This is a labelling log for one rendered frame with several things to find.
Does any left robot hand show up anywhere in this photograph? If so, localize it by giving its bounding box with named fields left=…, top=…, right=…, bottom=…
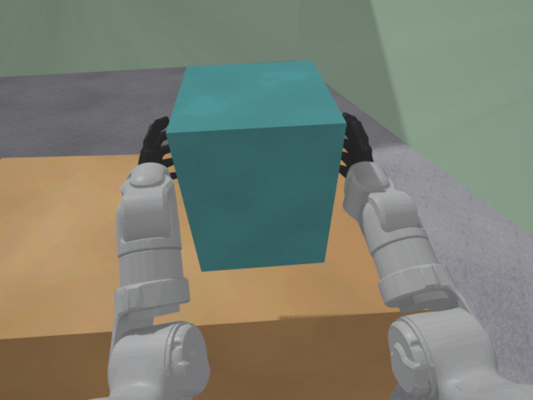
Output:
left=138, top=117, right=177, bottom=179

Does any right robot forearm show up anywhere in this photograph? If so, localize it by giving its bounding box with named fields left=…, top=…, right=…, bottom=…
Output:
left=343, top=162, right=498, bottom=369

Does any robot left upper arm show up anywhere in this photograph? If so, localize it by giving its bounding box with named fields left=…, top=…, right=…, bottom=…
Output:
left=89, top=321, right=210, bottom=400

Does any robot right upper arm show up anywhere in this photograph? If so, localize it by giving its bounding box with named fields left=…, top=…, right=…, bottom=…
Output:
left=388, top=307, right=533, bottom=400

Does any pedestal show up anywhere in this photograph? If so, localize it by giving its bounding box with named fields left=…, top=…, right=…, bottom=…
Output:
left=0, top=149, right=430, bottom=400

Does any carton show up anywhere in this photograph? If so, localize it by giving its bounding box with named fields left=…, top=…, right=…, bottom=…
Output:
left=166, top=61, right=346, bottom=272

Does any left robot forearm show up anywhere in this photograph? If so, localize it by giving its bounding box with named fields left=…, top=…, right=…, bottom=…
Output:
left=107, top=162, right=191, bottom=390

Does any right robot hand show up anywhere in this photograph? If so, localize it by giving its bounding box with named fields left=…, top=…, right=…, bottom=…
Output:
left=339, top=112, right=373, bottom=178

